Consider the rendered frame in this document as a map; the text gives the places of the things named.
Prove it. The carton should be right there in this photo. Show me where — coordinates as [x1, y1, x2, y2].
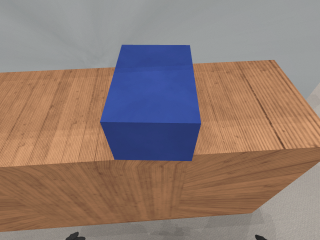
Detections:
[100, 45, 201, 161]

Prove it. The pedestal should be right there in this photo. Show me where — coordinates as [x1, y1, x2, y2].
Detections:
[0, 60, 320, 232]

